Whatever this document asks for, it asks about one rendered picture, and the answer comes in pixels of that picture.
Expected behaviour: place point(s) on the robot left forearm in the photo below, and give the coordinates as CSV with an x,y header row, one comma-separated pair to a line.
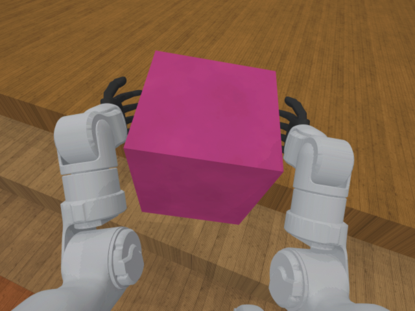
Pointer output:
x,y
86,144

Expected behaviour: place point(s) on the robot left upper arm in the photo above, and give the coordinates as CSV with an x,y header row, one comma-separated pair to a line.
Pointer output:
x,y
97,267

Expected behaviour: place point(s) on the robot left hand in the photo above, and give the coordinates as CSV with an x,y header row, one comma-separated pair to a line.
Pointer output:
x,y
117,100

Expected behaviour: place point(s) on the robot right forearm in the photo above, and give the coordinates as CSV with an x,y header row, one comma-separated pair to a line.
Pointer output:
x,y
321,181

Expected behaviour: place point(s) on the carton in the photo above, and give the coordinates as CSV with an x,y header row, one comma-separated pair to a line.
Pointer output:
x,y
205,140

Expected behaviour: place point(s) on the robot right hand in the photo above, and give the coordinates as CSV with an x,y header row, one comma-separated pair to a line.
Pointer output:
x,y
301,117

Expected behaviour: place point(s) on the robot right upper arm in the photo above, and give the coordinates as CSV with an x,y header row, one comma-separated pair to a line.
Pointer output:
x,y
312,280

